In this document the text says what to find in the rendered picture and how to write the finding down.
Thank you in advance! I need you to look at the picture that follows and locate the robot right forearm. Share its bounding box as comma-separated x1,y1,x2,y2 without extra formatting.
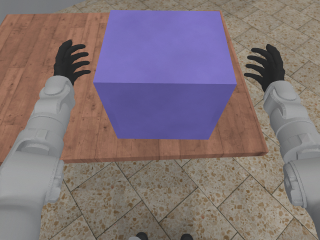
263,80,320,164

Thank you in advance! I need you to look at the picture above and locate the robot left upper arm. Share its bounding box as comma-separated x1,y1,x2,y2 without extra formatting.
0,151,64,240

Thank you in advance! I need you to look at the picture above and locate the robot right upper arm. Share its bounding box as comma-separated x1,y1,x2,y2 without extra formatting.
283,157,320,240

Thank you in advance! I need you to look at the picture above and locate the right robot hand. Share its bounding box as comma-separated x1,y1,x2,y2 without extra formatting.
244,44,285,92

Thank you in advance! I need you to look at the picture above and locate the robot left forearm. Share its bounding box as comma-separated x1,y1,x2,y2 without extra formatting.
0,75,76,184

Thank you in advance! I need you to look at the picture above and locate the carton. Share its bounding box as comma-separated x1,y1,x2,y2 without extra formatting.
93,10,237,140

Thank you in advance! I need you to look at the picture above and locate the left robot hand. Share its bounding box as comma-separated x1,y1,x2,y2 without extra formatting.
53,39,91,86

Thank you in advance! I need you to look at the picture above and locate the table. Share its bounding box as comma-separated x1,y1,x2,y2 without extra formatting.
0,10,269,166

